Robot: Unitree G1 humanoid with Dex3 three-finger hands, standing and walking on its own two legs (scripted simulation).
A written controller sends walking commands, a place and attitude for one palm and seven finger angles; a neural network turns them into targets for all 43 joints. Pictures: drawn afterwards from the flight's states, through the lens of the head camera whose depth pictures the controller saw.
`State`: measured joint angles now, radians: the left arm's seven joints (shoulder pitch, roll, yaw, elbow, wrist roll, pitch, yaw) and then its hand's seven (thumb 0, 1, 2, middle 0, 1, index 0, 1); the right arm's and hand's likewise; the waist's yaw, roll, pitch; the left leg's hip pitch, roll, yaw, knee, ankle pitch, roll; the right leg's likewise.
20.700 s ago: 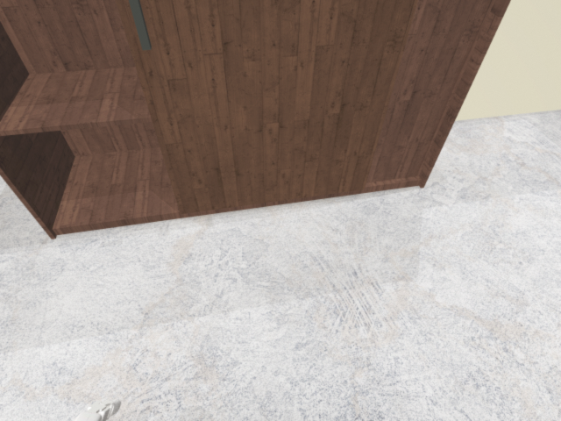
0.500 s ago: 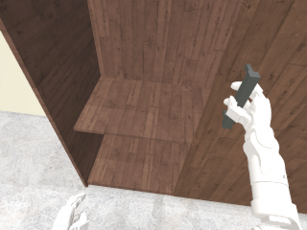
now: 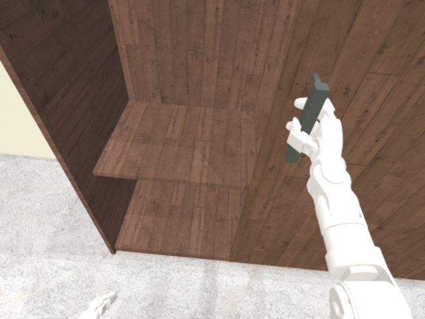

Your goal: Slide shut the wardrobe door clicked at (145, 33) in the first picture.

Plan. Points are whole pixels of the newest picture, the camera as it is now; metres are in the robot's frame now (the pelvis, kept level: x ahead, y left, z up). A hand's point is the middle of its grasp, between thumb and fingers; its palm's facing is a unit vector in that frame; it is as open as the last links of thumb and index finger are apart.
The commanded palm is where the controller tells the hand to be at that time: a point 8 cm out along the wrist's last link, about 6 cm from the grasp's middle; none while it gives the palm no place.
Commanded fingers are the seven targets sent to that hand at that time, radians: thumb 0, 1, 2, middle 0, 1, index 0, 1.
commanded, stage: step sideways, sliding the door along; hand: right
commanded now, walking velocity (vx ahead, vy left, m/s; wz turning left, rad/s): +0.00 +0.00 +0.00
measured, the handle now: (302, 120) +0.47 -0.16 +0.15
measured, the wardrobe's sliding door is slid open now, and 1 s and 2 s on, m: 0.54 0.49 0.35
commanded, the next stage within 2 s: none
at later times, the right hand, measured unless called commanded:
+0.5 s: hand (288, 134) +0.42 -0.12 +0.15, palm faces +0.21 +0.97 -0.11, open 6.0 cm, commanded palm +0.40 -0.13 +0.16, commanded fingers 0.00 -0.90 -0.90 0.45 1.40 0.45 1.40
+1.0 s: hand (265, 128) +0.43 -0.08 +0.15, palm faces +0.43 +0.90 -0.04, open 6.4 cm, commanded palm +0.40 -0.05 +0.15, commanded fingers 0.00 -0.90 -0.90 0.45 1.40 0.45 1.40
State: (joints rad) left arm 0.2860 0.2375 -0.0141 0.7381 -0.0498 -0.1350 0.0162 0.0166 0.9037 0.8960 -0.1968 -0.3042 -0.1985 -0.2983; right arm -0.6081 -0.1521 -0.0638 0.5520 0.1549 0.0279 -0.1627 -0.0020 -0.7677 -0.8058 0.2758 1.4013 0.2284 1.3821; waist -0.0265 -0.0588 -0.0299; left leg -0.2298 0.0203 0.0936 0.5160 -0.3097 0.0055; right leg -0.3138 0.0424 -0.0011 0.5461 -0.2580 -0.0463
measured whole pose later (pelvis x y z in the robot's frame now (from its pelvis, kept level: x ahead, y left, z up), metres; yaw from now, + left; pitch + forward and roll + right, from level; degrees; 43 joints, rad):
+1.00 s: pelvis +0.07 +0.17 -0.01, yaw -9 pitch -3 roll +3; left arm 0.08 0.23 0.04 0.64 -0.05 -0.03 0.03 0.02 0.90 0.90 -0.20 -0.30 -0.20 -0.30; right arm -0.53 -0.21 -0.13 0.25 0.12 -0.04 -0.17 -0.02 -0.72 -0.86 0.43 1.40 0.16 1.40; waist -0.08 -0.07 0.22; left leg -0.26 0.01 0.16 0.56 -0.24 0.01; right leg -0.20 -0.21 0.09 0.59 -0.33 0.09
